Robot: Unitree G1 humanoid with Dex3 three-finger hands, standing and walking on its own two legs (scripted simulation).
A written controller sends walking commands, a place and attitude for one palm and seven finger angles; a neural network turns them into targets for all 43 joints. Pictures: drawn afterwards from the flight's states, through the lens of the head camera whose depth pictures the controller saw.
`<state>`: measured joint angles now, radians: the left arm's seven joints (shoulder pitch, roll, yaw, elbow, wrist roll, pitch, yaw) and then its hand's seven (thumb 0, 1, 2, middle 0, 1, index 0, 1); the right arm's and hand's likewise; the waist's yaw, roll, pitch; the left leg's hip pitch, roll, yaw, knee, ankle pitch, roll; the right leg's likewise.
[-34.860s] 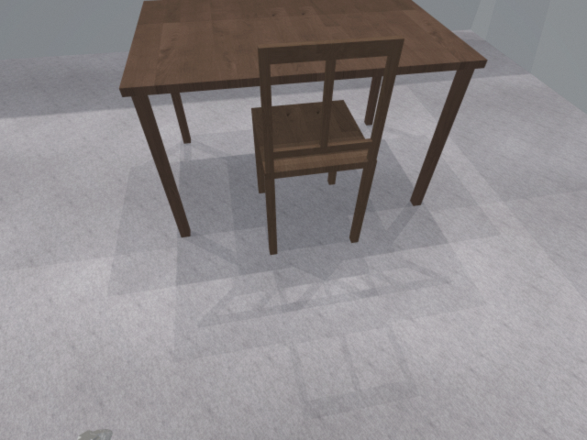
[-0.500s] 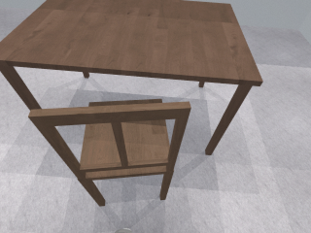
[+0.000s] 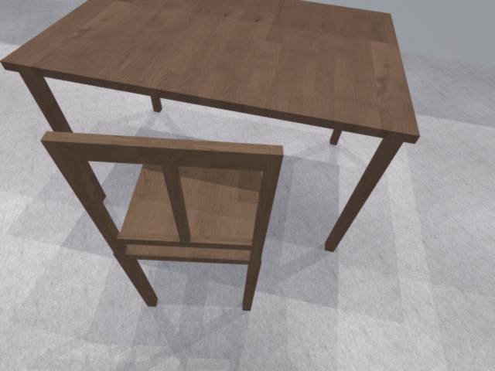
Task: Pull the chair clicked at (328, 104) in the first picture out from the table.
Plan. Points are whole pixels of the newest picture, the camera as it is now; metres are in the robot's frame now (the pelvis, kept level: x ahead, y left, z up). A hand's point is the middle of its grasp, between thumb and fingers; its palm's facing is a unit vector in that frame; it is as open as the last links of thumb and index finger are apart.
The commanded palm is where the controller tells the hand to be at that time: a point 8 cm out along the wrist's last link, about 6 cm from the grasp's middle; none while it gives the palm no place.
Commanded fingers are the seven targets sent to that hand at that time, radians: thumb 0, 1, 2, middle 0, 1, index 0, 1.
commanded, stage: come to a stop and stand still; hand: left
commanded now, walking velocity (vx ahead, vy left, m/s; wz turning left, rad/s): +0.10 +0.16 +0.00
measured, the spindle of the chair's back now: (178, 206) +0.44 +0.16 -0.06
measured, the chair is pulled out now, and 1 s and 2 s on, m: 0.20 0.20 0.20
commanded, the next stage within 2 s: none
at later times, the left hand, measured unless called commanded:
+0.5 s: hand out of the picture +0.00 +0.18 -0.16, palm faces -0.01 -0.98 -0.18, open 7.4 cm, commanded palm none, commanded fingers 0.00 0.90 0.90 -0.20 -0.30 -0.20 -0.30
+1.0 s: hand out of the picture +0.03 +0.24 -0.16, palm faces -0.03 -0.98 -0.21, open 7.4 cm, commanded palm none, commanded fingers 0.00 0.90 0.90 -0.20 -0.30 -0.20 -0.30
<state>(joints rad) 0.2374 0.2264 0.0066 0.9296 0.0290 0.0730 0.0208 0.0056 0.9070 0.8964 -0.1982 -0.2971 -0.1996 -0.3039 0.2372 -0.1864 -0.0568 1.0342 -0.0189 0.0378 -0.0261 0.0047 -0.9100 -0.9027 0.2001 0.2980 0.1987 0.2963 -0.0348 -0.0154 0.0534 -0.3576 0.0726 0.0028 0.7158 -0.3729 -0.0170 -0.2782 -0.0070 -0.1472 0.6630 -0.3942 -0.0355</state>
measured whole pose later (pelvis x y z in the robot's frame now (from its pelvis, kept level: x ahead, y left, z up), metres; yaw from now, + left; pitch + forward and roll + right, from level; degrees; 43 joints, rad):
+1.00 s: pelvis +0.01 +0.07 +0.02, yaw -3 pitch +0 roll +0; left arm 0.26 0.17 0.00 1.07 0.01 0.01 0.04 0.00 0.91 0.90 -0.20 -0.30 -0.20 -0.30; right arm 0.28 -0.16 0.02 1.08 -0.02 -0.02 -0.03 0.01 -0.92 -0.90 0.20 0.30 0.20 0.30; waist 0.00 0.00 0.05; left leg -0.15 -0.08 0.12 0.43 -0.28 0.11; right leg -0.18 -0.10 -0.03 0.48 -0.29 0.04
